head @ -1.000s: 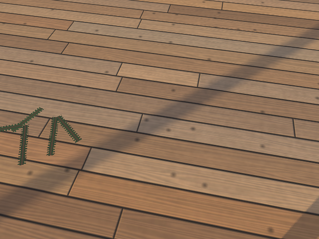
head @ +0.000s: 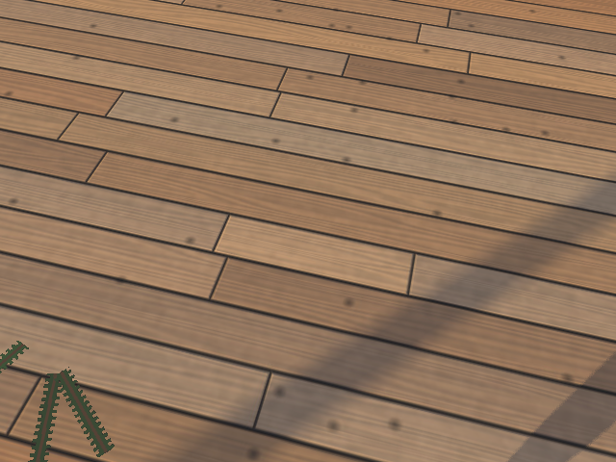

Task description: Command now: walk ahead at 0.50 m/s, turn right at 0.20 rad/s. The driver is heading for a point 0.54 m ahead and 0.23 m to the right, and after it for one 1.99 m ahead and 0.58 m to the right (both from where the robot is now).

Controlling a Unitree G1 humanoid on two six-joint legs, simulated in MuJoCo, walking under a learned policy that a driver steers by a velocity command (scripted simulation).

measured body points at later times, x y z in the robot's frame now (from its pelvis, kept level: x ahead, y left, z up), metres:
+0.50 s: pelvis +0.27 -0.06 -0.02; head +0.31 -0.08 +0.43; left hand +0.50 +0.14 -0.12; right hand +0.23 -0.34 -0.16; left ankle +0.09 +0.09 -0.66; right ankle +0.35 -0.15 -0.74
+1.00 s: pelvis +0.56 -0.12 -0.01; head +0.58 -0.13 +0.44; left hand +0.74 +0.10 -0.13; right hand +0.60 -0.44 -0.09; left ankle +0.69 -0.06 -0.74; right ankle +0.36 -0.15 -0.68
